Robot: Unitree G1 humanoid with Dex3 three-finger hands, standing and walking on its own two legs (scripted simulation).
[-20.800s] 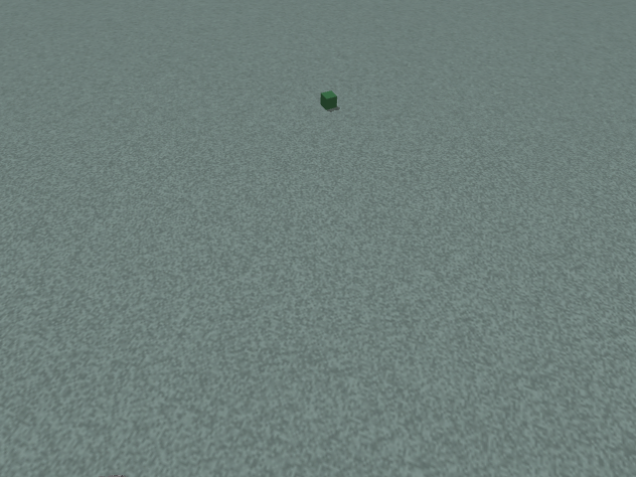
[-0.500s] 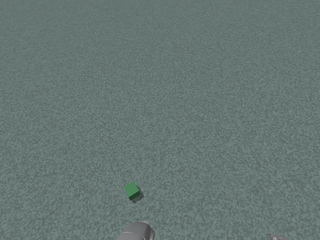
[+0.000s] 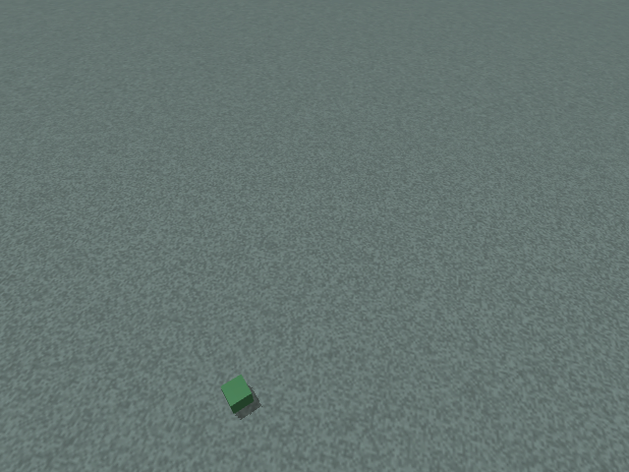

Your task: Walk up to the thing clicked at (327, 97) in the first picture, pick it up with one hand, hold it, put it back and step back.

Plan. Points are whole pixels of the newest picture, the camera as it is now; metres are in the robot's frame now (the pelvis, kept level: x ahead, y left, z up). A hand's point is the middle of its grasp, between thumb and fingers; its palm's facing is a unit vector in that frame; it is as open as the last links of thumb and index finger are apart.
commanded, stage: stand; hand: left
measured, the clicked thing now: (237, 393) +0.47 +0.24 -0.74
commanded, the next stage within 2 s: rise first in 1.58 s
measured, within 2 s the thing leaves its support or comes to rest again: neither
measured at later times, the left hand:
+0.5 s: hand out of the picture +0.09 +0.25 -0.15, palm faces -0.02 -0.94 -0.34, open 7.4 cm
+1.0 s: hand out of the picture +0.09 +0.25 -0.15, palm faces -0.01 -0.94 -0.34, open 7.4 cm
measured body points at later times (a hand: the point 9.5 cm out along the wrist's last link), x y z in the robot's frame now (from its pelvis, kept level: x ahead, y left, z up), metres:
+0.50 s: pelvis +0.01 -0.01 +0.00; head +0.02 -0.01 +0.45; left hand +0.09 +0.29 -0.13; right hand +0.09 -0.31 -0.13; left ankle +0.03 +0.14 -0.74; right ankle +0.02 -0.13 -0.74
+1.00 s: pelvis +0.02 +0.00 +0.00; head +0.03 -0.01 +0.45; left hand +0.09 +0.30 -0.13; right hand +0.09 -0.31 -0.13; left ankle +0.03 +0.14 -0.74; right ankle +0.02 -0.13 -0.74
